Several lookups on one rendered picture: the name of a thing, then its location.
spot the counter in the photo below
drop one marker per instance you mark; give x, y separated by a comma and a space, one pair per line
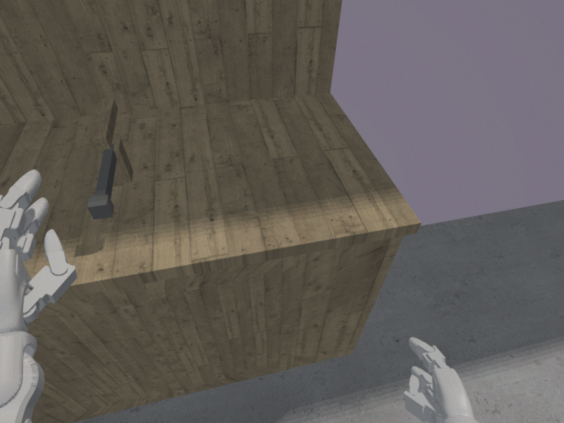
253, 227

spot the robot right hand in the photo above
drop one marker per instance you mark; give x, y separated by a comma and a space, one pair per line
444, 396

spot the tap lever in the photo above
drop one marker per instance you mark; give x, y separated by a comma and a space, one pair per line
100, 206

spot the robot left hand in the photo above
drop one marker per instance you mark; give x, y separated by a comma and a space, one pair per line
18, 226

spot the robot left forearm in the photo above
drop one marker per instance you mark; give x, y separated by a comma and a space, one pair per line
21, 377

